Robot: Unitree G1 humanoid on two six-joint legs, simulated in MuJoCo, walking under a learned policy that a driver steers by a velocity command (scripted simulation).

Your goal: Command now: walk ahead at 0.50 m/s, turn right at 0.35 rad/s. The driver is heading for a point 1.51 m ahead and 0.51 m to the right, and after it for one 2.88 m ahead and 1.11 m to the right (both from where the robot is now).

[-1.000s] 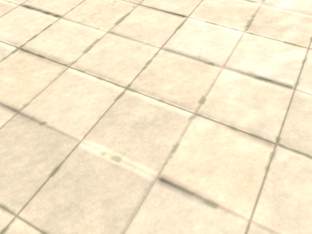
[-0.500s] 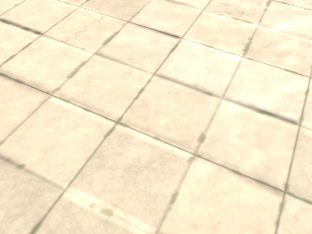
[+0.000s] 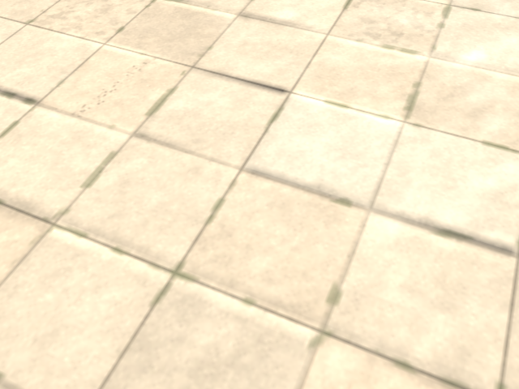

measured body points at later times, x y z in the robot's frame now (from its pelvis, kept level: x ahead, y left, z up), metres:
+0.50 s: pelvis +0.26 +0.04 +0.00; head +0.29 +0.05 +0.45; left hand +0.39 +0.30 -0.14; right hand +0.31 -0.24 -0.11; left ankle +0.31 +0.13 -0.74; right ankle +0.18 -0.06 -0.66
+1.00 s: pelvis +0.48 -0.09 -0.01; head +0.51 -0.12 +0.44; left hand +0.73 +0.07 -0.13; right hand +0.39 -0.35 -0.15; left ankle +0.49 +0.08 -0.65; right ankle +0.49 -0.15 -0.74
